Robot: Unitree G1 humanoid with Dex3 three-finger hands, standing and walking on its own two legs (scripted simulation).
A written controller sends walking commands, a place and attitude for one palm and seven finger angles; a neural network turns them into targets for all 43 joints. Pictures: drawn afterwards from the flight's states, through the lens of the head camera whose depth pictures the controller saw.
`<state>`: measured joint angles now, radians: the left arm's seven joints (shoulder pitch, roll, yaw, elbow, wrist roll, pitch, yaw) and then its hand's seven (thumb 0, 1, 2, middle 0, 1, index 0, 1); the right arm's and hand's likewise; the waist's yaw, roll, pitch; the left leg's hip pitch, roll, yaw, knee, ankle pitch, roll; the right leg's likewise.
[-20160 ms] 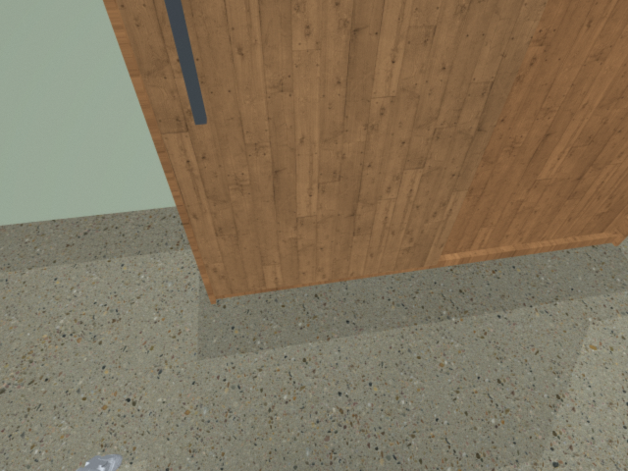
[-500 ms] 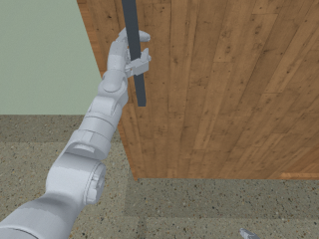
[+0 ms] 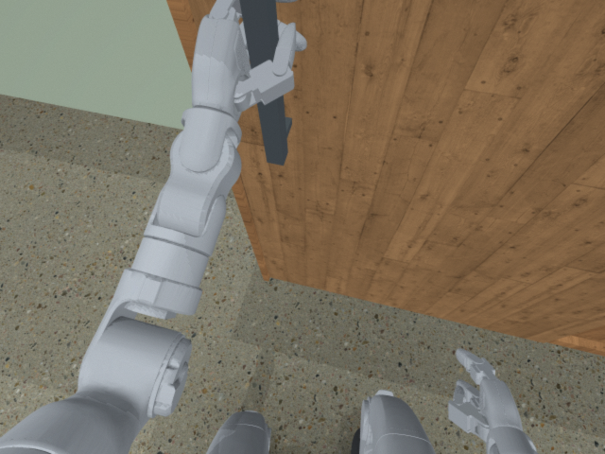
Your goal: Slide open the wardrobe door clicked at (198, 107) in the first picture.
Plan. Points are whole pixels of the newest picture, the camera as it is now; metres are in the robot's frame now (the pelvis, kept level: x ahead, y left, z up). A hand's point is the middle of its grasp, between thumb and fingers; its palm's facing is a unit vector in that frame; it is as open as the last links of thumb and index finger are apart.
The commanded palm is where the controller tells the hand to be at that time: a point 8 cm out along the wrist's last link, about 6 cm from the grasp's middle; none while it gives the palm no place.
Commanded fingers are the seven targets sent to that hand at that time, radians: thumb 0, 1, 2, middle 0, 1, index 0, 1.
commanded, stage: step sideways, sliding the door along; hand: left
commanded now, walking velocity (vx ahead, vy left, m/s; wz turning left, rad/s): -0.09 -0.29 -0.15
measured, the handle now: (271, 41) +0.49 +0.12 +0.20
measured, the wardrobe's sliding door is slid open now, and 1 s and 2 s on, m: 0.00 0.17 0.20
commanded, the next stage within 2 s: stop walking and hold the door there in 1.42 s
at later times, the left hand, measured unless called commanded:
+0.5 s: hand (335, 73) +0.45 +0.05 +0.20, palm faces +0.19 -0.98 -0.03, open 6.1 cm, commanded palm +0.41 -0.01 +0.21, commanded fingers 0.00 0.90 0.90 -0.45 -1.40 -0.45 -1.40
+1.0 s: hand (457, 101) +0.43 -0.07 +0.20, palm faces -0.13 -0.99 -0.04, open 6.5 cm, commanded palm +0.42 -0.07 +0.20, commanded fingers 0.00 0.90 0.90 -0.45 -1.40 -0.45 -1.40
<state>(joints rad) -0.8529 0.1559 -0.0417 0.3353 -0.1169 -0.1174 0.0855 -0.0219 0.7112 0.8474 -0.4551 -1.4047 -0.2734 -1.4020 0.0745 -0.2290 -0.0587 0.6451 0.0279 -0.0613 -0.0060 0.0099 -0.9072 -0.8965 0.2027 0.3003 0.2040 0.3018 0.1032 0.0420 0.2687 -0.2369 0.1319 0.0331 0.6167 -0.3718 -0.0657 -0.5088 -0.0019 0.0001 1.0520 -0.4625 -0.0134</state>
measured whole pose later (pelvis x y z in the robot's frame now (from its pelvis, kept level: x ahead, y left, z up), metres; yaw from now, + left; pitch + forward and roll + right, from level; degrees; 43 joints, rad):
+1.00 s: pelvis +0.16 -0.13 -0.02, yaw +3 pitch -2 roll -1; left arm -0.09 0.10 -0.30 -0.52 -0.01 -0.21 0.08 -0.05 0.69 0.75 -0.46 -1.40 -0.22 -1.32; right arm 0.11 -0.16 0.03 0.52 0.01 -0.16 0.04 0.01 -0.91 -0.90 0.20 0.30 0.21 0.31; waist 0.09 0.07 0.25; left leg -0.15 0.24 0.25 0.89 -0.46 -0.05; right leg -0.40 0.00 -0.16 0.72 -0.26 -0.04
